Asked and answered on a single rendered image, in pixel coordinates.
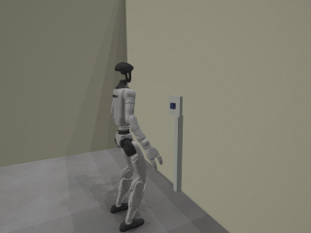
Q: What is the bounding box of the robot torso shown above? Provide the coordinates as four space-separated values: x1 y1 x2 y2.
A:
113 85 135 149

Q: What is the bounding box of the left robot thigh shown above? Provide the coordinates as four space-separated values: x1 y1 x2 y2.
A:
115 139 134 179

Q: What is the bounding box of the left robot upper arm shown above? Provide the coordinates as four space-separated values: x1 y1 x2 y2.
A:
111 90 114 115

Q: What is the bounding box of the right robot hand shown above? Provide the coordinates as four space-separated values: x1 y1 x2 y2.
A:
145 146 163 170

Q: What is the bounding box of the button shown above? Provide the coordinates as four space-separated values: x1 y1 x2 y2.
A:
170 103 176 110

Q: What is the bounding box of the panel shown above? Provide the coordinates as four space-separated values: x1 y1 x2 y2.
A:
168 95 184 192

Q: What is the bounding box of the right robot forearm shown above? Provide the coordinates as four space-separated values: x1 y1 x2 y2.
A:
128 116 151 150

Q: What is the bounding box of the right robot upper arm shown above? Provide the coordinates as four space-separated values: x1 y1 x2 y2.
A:
123 88 136 125

